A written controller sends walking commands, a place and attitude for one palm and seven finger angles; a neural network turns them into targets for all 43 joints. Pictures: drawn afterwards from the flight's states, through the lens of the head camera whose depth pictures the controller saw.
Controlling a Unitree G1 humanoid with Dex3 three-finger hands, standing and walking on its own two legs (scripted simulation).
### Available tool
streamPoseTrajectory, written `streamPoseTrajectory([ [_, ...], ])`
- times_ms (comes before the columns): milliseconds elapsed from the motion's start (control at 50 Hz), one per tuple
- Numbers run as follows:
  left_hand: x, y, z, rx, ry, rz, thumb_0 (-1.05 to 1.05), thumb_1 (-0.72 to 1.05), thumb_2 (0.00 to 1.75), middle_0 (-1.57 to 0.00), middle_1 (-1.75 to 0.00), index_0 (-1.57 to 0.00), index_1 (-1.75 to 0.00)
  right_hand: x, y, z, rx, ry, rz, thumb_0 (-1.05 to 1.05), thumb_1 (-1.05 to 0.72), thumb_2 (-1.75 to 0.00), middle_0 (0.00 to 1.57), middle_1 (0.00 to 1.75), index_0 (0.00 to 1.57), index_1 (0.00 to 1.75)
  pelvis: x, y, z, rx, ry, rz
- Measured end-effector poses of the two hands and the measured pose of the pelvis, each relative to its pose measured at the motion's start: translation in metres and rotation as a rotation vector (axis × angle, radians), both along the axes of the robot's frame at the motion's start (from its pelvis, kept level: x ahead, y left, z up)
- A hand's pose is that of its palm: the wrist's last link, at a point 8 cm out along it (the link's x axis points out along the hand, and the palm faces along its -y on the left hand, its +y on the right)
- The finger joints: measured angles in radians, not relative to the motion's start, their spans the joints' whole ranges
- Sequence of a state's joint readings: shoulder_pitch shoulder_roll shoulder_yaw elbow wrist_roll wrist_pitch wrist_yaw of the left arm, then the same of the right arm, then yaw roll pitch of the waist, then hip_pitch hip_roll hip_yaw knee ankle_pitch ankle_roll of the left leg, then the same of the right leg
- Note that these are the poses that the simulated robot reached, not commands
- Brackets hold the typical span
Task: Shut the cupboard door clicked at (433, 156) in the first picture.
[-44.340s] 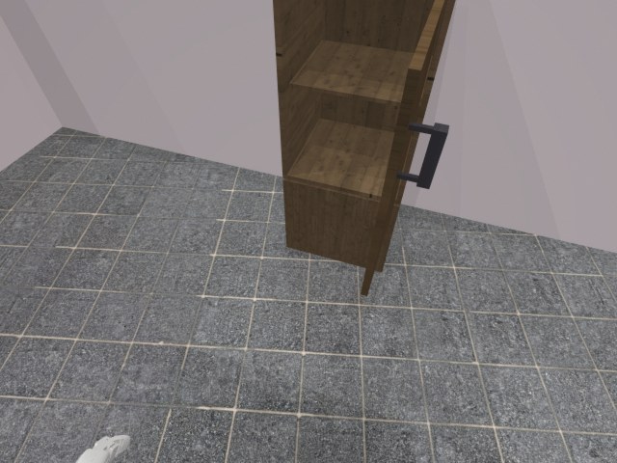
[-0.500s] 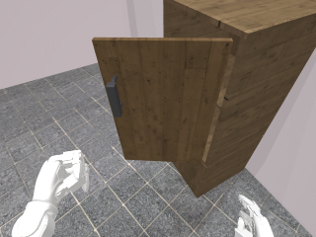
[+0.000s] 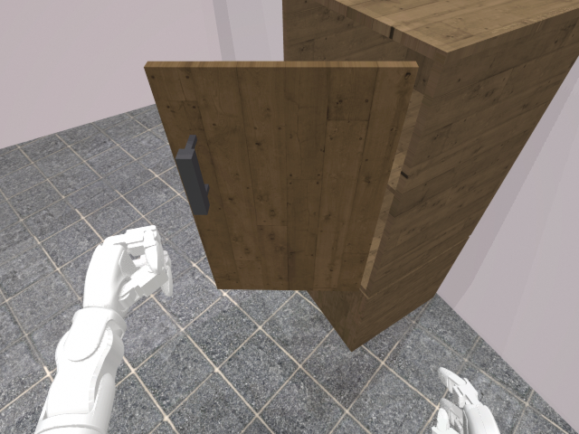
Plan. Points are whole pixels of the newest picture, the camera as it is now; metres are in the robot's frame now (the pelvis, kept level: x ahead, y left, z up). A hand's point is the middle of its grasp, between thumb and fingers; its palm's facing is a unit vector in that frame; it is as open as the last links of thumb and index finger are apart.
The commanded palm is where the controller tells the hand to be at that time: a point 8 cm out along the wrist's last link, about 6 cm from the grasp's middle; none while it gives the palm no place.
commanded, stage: bring the fist close to the handle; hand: left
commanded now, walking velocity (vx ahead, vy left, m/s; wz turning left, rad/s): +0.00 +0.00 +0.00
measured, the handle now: (196, 175) +0.49 +0.18 +0.09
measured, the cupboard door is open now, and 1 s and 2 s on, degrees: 57 57 40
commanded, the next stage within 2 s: push the door shut along its arc in 0.92 s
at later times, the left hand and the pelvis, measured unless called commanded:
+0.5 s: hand (201, 222) +0.38 +0.15 +0.10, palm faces +0.03 -1.00 -0.04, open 3.1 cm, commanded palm +0.36 +0.20 +0.09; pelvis +0.00 +0.01 +0.00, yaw +0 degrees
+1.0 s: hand (199, 218) +0.39 +0.15 +0.10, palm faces +0.04 -1.00 -0.03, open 3.1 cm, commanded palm +0.36 +0.20 +0.09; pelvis -0.01 +0.00 +0.00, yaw -1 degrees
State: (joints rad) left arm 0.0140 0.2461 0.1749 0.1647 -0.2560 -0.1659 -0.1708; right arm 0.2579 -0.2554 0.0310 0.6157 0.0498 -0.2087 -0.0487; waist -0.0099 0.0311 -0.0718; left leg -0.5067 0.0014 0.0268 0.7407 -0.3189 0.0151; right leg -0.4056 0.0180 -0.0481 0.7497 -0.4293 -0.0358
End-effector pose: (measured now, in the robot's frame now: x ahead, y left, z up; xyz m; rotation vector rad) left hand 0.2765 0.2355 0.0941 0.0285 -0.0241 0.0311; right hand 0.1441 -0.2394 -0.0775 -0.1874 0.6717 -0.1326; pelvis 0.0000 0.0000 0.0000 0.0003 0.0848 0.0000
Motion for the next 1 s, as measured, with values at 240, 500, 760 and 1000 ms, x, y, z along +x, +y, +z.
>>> streamPoseTrajectory([
  [240,0.032,-0.026,-0.007,-0.002,0.024,-0.044,0.02,0.9,0.9,-1.3,-1.5,-1.3,-1.5,-0.002,0.01,-0.005,0.011,0.052,-0.004,0.02,-0.9,-0.9,0.2,0.3,0.2,0.3,0.001,0.01,0.0,-0.005,0.007,-0.002],
  [500,0.084,-0.033,0.003,0.012,0.019,-0.004,0.02,0.89,0.9,-1.3,-1.5,-1.3,-1.5,-0.029,0.008,-0.018,0.022,0.165,-0.035,0.01,-0.9,-0.9,0.2,0.3,0.2,0.3,-0.003,0.009,-0.001,-0.007,0.024,-0.008],
  [760,0.09,-0.03,0.004,0.004,-0.015,0.012,0.02,0.9,0.9,-1.3,-1.5,-1.3,-1.5,-0.07,-0.014,-0.026,0.015,0.285,-0.112,0.01,-0.9,-0.9,0.2,0.3,0.2,0.3,-0.001,0.003,0.0,-0.002,0.034,-0.024],
  [1000,0.088,-0.031,0.005,0.001,-0.035,0.004,0.02,0.9,0.9,-1.3,-1.5,-1.3,-1.5,-0.059,-0.015,-0.024,0.006,0.26,-0.098,0.01,-0.9,-0.9,0.2,0.3,0.2,0.3,-0.007,0.001,-0.001,-0.006,0.031,-0.015],
])
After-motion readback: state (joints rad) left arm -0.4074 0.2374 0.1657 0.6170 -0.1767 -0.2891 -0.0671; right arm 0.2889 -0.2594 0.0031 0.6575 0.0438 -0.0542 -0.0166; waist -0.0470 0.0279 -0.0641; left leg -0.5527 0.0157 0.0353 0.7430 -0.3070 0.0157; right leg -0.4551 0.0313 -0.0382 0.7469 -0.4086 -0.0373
